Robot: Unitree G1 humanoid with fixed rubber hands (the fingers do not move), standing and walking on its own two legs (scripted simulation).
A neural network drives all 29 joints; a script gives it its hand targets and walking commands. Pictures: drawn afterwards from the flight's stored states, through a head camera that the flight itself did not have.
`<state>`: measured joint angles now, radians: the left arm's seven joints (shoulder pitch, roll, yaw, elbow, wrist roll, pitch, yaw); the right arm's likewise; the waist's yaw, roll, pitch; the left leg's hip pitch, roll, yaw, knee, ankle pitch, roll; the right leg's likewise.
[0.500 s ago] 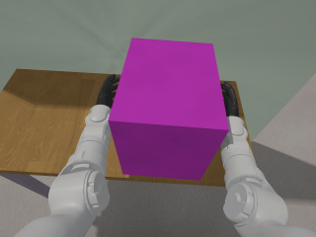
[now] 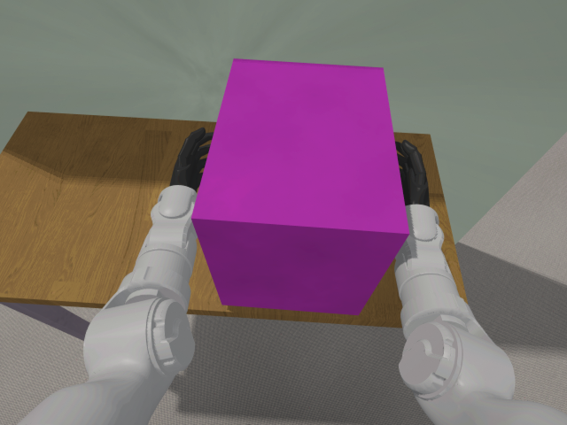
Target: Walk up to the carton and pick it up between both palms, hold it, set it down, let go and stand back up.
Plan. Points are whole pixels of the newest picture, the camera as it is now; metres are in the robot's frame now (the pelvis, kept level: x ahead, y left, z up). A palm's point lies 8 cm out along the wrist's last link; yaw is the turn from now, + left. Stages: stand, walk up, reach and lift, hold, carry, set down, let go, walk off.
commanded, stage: set down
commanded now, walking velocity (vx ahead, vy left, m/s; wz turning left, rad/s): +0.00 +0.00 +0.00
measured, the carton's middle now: (298, 192) +0.46 +0.02 +0.00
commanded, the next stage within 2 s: none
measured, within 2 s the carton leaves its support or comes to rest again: neither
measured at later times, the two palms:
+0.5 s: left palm (186, 183) +0.43 +0.18 +0.05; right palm (410, 199) +0.42 -0.14 +0.05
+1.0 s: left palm (187, 187) +0.43 +0.18 +0.04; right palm (408, 202) +0.42 -0.14 +0.04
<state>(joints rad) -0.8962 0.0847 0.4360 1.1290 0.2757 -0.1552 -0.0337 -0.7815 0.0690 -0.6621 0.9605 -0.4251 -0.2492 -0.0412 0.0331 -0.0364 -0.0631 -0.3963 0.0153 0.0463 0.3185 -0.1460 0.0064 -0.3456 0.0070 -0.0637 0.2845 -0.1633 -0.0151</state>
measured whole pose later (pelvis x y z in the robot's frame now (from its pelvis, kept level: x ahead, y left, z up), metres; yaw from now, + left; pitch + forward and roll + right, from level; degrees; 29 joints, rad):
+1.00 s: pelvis +0.00 +0.00 +0.00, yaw +0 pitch +13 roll +0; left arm -0.87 0.05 0.53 1.04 0.38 -0.18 -0.07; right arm -0.76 0.10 -0.72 0.89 -0.48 -0.29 0.00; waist 0.02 -0.04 -0.03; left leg -0.40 0.01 0.06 0.31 -0.14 0.01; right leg -0.35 -0.01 -0.08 0.28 -0.17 -0.01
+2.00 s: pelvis -0.01 +0.00 -0.02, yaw -2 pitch +25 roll -2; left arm -1.10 0.30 0.02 1.57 -0.21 -0.33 0.03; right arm -0.99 -0.18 -0.07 1.35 0.18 -0.26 -0.10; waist 0.00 0.00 -0.24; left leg -0.78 0.06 0.06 0.58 -0.23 0.00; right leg -0.72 0.03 -0.07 0.50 -0.22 -0.02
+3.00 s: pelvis -0.04 -0.01 -0.02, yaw +0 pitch +18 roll -1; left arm -1.28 0.49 -0.21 1.37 -0.43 0.08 0.00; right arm -1.20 -0.33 0.03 1.23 0.40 0.14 -0.06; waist -0.05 -0.04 -0.22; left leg -0.65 0.04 0.01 0.49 -0.15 -0.01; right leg -0.60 0.02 -0.09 0.46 -0.18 -0.04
